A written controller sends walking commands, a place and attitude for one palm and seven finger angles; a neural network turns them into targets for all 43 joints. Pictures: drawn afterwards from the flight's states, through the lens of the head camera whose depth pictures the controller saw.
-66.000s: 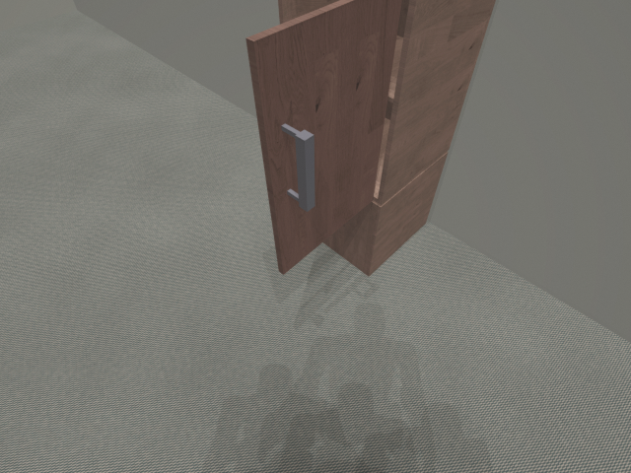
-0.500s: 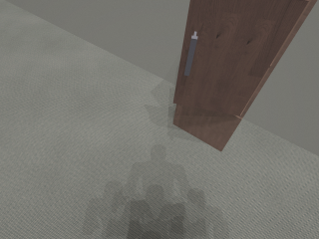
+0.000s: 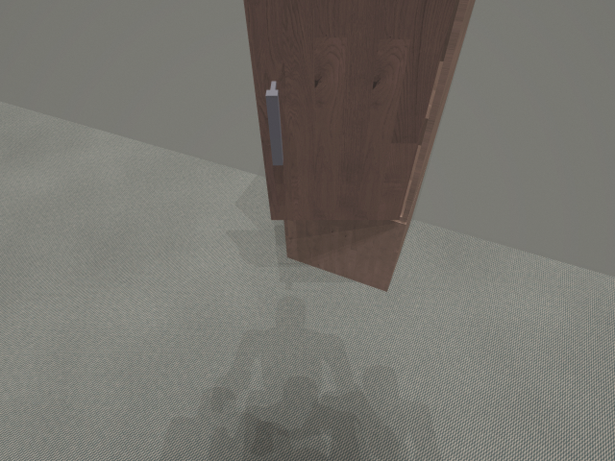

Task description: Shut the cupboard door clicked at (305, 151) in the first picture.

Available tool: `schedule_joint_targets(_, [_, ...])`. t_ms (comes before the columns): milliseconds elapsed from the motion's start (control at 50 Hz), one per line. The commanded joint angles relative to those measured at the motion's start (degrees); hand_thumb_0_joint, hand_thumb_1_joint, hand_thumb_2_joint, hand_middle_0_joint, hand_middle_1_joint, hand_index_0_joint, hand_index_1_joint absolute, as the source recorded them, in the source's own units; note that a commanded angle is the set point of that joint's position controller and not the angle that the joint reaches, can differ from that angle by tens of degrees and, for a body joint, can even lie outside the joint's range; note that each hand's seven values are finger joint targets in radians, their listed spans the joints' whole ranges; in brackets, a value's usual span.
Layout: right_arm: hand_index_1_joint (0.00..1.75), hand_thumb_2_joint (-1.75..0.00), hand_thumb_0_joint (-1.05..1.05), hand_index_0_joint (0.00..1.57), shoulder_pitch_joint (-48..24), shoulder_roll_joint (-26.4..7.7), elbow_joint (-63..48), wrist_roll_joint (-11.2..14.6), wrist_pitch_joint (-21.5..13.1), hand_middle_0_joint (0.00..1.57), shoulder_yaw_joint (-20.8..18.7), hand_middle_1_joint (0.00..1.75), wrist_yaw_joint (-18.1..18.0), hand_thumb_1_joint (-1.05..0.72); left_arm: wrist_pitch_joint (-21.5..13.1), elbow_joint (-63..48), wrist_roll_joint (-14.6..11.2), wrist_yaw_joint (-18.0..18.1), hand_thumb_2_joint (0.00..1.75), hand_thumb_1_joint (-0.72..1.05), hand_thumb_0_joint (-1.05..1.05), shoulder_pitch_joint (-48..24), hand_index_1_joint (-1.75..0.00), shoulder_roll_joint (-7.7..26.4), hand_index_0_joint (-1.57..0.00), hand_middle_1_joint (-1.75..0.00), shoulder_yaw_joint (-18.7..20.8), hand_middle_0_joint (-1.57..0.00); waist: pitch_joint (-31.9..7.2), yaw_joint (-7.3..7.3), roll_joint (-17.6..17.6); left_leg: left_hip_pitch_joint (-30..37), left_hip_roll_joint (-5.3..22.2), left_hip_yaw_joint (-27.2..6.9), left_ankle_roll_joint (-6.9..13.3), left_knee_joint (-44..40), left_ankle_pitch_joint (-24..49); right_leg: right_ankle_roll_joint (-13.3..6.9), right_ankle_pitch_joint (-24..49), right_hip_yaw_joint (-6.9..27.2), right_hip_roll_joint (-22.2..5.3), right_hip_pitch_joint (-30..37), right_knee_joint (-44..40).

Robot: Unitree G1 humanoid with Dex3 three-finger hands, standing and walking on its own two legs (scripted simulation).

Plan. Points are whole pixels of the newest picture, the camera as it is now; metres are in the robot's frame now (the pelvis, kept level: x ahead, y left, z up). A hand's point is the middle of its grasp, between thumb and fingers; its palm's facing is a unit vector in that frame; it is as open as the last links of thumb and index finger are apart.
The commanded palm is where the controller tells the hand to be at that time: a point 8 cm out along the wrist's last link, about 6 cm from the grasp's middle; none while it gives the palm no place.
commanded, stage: take the last steps up to it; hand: left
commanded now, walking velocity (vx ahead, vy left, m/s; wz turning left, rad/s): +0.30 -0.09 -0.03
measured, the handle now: (275, 124) +0.78 +0.09 +0.01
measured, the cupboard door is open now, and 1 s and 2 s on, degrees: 23 23 23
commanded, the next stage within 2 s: come to a stop and stand still in 0.72 s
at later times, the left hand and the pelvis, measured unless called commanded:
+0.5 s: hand out of the picture +0.16 +0.17 -0.18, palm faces +0.02 -0.99 -0.13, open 7.4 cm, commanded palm none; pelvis +0.17 +0.00 +0.01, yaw -1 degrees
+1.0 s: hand (263, 319) +0.39 +0.10 -0.16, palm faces +0.02 -0.97 -0.23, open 7.2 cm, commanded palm none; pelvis +0.32 -0.08 +0.01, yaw +0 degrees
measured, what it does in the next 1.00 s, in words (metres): walks ahead: left foot, then right foot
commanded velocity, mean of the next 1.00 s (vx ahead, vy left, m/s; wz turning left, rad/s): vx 0.13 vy -0.01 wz -0.01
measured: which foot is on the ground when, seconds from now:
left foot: up 0.00-0.32, down 0.34-0.80, up 0.82-1.00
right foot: down 0.00-0.34, up 0.36-0.78, down 0.80-1.00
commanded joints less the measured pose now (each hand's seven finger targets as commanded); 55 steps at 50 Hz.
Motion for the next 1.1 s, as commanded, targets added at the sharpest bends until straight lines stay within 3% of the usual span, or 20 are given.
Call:
schedule_joint_targets(0, [0.3, -0.9, 0.0, 0.2, -9.8, -4.5, -7.9, -0.3, -2.9, 0.2, -1.0, 0.3, 0.4, -0.9, -1.6, 0.3, -0.4, 2.1, 0.9, 0.9, 0.0, 7.8, -0.3, 9.5, -0.2, -0.3, 1.5, -0.2, 5.5, 4.82, -14.3, -25.1, -0.4, -3.4, 0.3, 17.7, 2.3, -11.7, -10.6, 23.4, -17.7, 9.9, -21.8])
schedule_joint_targets(40, [0.3, -0.9, 0.0, 0.2, -7.1, -3.2, -6.4, -0.6, -2.5, 0.2, -1.0, 0.3, 1.0, -0.9, -2.7, 0.1, -0.6, 2.2, 0.9, 0.9, 0.0, 5.5, -0.3, 6.6, -0.2, -0.3, 0.3, -0.2, 5.5, 2.01, -10.1, -20.2, -0.3, -2.8, -0.5, 16.1, 8.1, -10.3, 0.9, 13.5, -14.3, 5.9, -20.9])
schedule_joint_targets(80, [0.3, -0.9, 0.0, 0.2, -5.8, -1.7, -5.9, -0.5, -2.4, 0.2, -0.7, 0.3, 1.5, -0.9, -3.6, 1.0, -0.6, 2.3, 0.9, 0.9, 0.0, 5.4, -0.3, 6.2, -0.2, -0.3, -0.1, -0.2, 5.0, 0.75, -8.2, -17.6, -0.7, -1.7, -0.9, 12.7, 11.7, -9.9, 6.5, 9.9, -13.0, 4.9, -20.9])
schedule_joint_targets(220, [0.3, -0.9, 0.0, 0.2, -10.8, -0.4, -8.1, 0.0, -3.6, 0.2, -0.1, 0.3, 1.7, -0.9, -4.4, 5.1, -0.5, 2.7, 0.9, 0.9, 0.0, 9.4, -0.3, 6.6, -0.2, -0.3, -0.3, -0.2, 4.1, 1.86, -6.5, -13.3, -1.9, -0.4, 0.4, -5.1, 13.3, -10.5, 18.8, 10.1, -14.3, 11.1, -17.4])
schedule_joint_targets(280, [0.3, -0.9, 0.0, 0.2, -2.5, -2.1, -5.2, -0.4, -4.6, 0.2, -0.6, 0.3, 1.0, -0.9, -4.1, 6.0, -0.8, 2.6, 0.9, 0.9, 0.0, 8.5, -0.3, 6.5, -0.2, -0.3, -0.1, -0.2, 0.7, -2.28, -3.5, 2.1, -5.4, 2.2, 1.4, -14.7, 18.5, -7.6, 27.3, 6.6, -11.0, 8.3, -4.2])
schedule_joint_targets(300, [0.3, -0.9, 0.0, 0.2, 4.6, -5.1, -3.1, -0.8, -5.1, 0.2, -1.2, 0.3, 0.4, -0.9, -4.0, 5.5, -1.2, 2.4, 0.9, 0.9, 0.0, 9.1, -0.3, 5.1, -0.2, -0.3, -0.1, -0.2, -3.4, -4.67, 2.1, 14.1, -2.2, -4.0, 3.1, -17.8, 21.7, -5.2, 24.0, 3.6, -7.3, 1.4, 7.3])
schedule_joint_targets(320, [0.3, -0.9, 0.0, 0.2, 11.2, -10.7, -1.7, -1.7, -5.3, 0.2, -2.4, 0.3, -0.2, -0.9, -3.7, 4.9, -1.7, 2.1, 0.9, 0.9, 0.0, 13.1, -0.3, 2.1, -0.2, -0.3, -0.5, -0.2, -9.6, -5.2, 14.6, 26.7, 12.6, -24.7, 9.3, -22.6, 22.7, -1.9, 2.1, -1.1, -0.1, -11.7, 23.9])
schedule_joint_targets(340, [0.3, -0.9, 0.0, 0.2, 13.8, -12.5, -1.2, -1.1, -4.7, 0.2, -2.4, 0.3, -0.9, -0.9, -3.7, 3.0, -1.4, 1.9, 0.9, 0.9, 0.0, 10.2, -0.3, 3.0, -0.2, -0.3, -1.1, -0.2, -9.7, -5.78, 13.5, 27.7, 20.1, -35.4, 14.1, -29.5, 23.4, -1.6, -15.6, 2.9, 2.3, -18.4, 36.5])
schedule_joint_targets(400, [0.3, -0.9, 0.0, 0.2, 2.4, -6.0, -4.3, -0.5, -4.7, 0.2, -1.1, 0.3, -1.2, -0.9, -2.8, 2.8, -0.2, 1.3, 0.9, 0.9, 0.0, 5.0, -0.3, 2.5, -0.2, -0.3, -0.3, -0.2, 3.4, -1.26, 2.4, 7.8, 15.9, -24.9, 11.7, -34.7, 12.8, -0.7, -5.1, 6.8, -4.9, -21.1, 42.3])
schedule_joint_targets(480, [0.3, -0.9, 0.0, 0.2, 0.0, -2.7, -4.0, -0.2, -5.7, 0.2, -0.6, 0.3, -1.1, -0.9, -1.3, 3.0, 0.0, 0.7, 0.9, 0.9, 0.0, 7.6, -0.3, 0.1, -0.2, -0.3, -0.2, -0.2, 2.3, 1.93, 2.6, 5.0, 9.2, -10.8, 9.3, -35.9, 17.5, 0.9, 1.2, 4.3, -5.5, -16.3, 31.6])
schedule_joint_targets(680, [0.3, -0.9, 0.0, 0.2, 1.8, -3.6, -2.3, -0.4, -4.3, 0.2, -1.3, 0.3, -0.2, -0.9, -1.6, -0.3, -0.2, 0.7, 0.9, 0.9, 0.0, -0.6, -0.3, 1.2, -0.2, -0.3, -0.5, -0.2, 5.1, 0.81, 4.4, 6.1, 8.2, -5.0, 9.8, -33.0, 20.5, 1.9, 6.1, -0.5, -4.0, -10.1, 6.5])
schedule_joint_targets(720, [0.3, -0.9, 0.0, 0.2, 1.0, -3.7, -2.1, -0.2, -4.0, 0.2, -1.3, 0.3, -0.2, -0.9, -2.1, 1.1, -0.2, 0.9, 0.9, 0.9, 0.0, 3.8, -0.3, 2.0, -0.2, -0.3, -0.2, -0.2, 2.0, 3.0, 2.6, 5.8, 6.7, -3.3, 7.9, -26.8, 21.7, 1.4, 8.8, -1.5, -2.3, -1.4, -0.1])
schedule_joint_targets(740, [0.3, -0.9, 0.0, 0.2, 1.3, -2.9, -1.8, 0.1, -4.0, 0.2, -1.1, 0.3, 0.1, -0.9, -2.7, 2.6, -0.2, 1.2, 0.9, 0.9, 0.0, 8.1, -0.3, 3.8, -0.2, -0.3, 0.1, -0.2, -0.3, 4.71, -1.6, 4.2, 3.6, -1.0, 6.0, -21.3, 20.3, 1.0, 9.7, -0.6, -2.1, 5.5, -3.7])
schedule_joint_targets(760, [0.3, -0.9, 0.0, 0.2, 1.7, -0.9, -1.9, 0.6, -4.0, 0.2, -0.7, 0.3, 0.5, -0.9, -3.5, 4.3, 0.0, 1.6, 0.9, 0.9, 0.0, 13.3, -0.3, 7.1, -0.2, -0.3, 0.8, -0.2, -3.2, 6.87, -8.0, -3.0, -0.5, 2.3, 3.9, -11.6, 13.6, -1.3, 7.6, 7.7, -8.5, 14.3, -6.6])
schedule_joint_targets(780, [0.3, -0.9, 0.0, 0.2, 2.2, 2.7, -3.4, 0.9, -3.8, 0.2, 0.0, 0.3, 0.8, -0.9, -3.8, 5.3, 0.2, 2.3, 0.9, 0.9, 0.0, 17.0, -0.3, 11.8, -0.2, -0.3, 1.7, -0.2, -3.2, 7.61, -20.8, -12.1, -7.4, 4.8, 2.1, 1.4, -4.8, -6.5, 7.8, 22.3, -19.6, 18.0, -14.0])
schedule_joint_targets(800, [0.3, -0.9, 0.0, 0.2, 0.5, 1.2, -4.0, 0.9, -3.2, 0.2, -0.1, 0.3, 0.5, -0.9, -3.6, 5.0, -0.5, 2.7, 0.9, 0.9, 0.0, 16.7, -0.3, 12.1, -0.2, -0.3, 1.5, -0.2, -3.0, 7.53, -15.7, -12.4, -5.9, -0.5, 2.6, 10.8, -10.0, -10.3, 5.6, 26.1, -23.6, 13.7, -17.9])
schedule_joint_targets(820, [0.3, -0.9, 0.0, 0.2, 0.1, 1.9, -3.5, 0.8, -3.3, 0.2, -0.1, 0.3, 0.3, -0.9, -3.7, 4.1, -0.5, 3.1, 0.9, 0.9, 0.0, 12.2, -0.3, 9.7, -0.2, -0.3, 1.0, -0.2, 0.1, 5.59, -11.4, -13.8, -4.6, -3.0, 2.3, 13.9, -4.6, -10.4, 13.1, 23.3, -22.1, 10.7, -17.2])
schedule_joint_targets(860, [0.3, -0.9, 0.0, 0.2, 1.8, 1.7, -1.2, 1.0, -2.8, 0.2, 0.6, 0.3, -0.5, -0.9, -4.2, 3.0, -0.7, 3.6, 0.9, 0.9, 0.0, 6.0, -0.3, 5.6, -0.2, -0.3, -0.6, -0.2, -3.1, 2.37, -12.6, -8.2, -2.6, -6.0, 0.5, 11.7, 0.0, -9.1, 39.7, 15.8, -20.0, 7.8, -12.4])
schedule_joint_targets(900, [0.3, -0.9, 0.0, 0.2, 1.1, 3.3, -0.5, 1.5, -1.8, 0.2, 1.2, 0.3, -0.6, -0.9, -3.8, 2.1, -0.5, 4.2, 0.9, 0.9, 0.0, 4.0, -0.3, 4.9, -0.2, -0.3, -0.9, -0.2, -4.8, 1.98, -8.0, -4.4, -3.5, -5.0, -0.4, 7.2, 1.0, -8.9, 54.6, 9.6, -18.5, 6.2, -9.2])
schedule_joint_targets(1080, [0.3, -0.9, 0.0, 0.2, -7.4, -0.3, -5.3, 1.1, 1.4, 0.2, -0.5, 0.3, -0.1, -0.9, -1.3, 1.2, -0.1, 5.2, 0.9, 0.9, 0.0, 4.7, -0.3, 8.3, -0.2, -0.3, 1.0, -0.2, -3.3, 3.8, -10.7, -7.5, -6.7, -5.6, -1.6, 5.7, 3.2, -11.1, 51.6, 10.4, -20.6, 6.9, -8.1])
